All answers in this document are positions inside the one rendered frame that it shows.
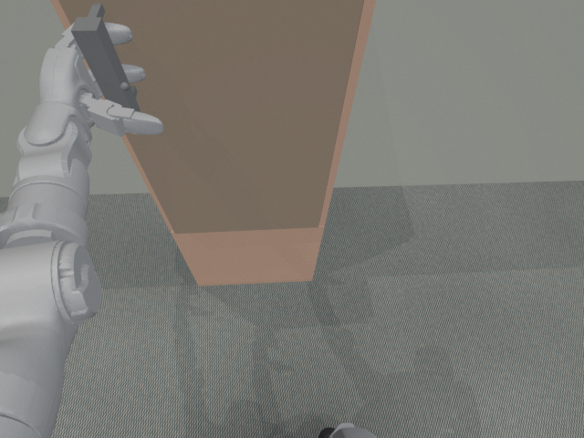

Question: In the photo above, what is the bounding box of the robot left forearm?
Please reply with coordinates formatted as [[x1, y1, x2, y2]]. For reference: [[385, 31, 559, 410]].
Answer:
[[0, 102, 92, 251]]

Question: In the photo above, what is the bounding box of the handle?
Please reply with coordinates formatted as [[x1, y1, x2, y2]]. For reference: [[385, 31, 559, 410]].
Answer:
[[71, 3, 140, 112]]

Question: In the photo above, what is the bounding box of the robot left upper arm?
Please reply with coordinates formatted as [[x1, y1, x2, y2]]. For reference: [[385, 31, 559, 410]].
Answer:
[[0, 239, 102, 438]]

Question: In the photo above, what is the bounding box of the cupboard door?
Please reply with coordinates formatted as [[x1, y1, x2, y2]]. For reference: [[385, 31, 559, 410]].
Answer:
[[58, 0, 364, 234]]

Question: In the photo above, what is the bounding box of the robot left hand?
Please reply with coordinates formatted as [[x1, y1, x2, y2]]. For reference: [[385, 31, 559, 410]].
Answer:
[[39, 22, 163, 137]]

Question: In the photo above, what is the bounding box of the robot right shin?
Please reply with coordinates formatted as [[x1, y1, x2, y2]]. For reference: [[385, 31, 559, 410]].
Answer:
[[331, 422, 355, 435]]

